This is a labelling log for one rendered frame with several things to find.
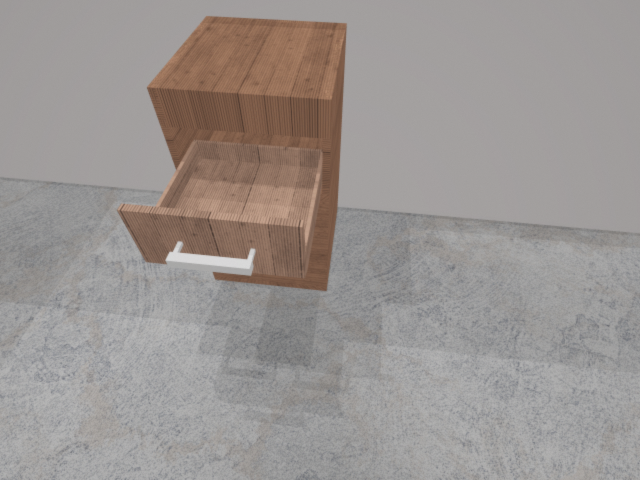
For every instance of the handle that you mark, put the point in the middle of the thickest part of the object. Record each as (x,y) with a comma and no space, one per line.
(176,259)

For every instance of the cabinet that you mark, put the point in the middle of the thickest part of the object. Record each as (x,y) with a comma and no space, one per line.
(265,82)

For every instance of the drawer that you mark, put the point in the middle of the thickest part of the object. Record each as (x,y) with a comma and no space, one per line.
(226,198)

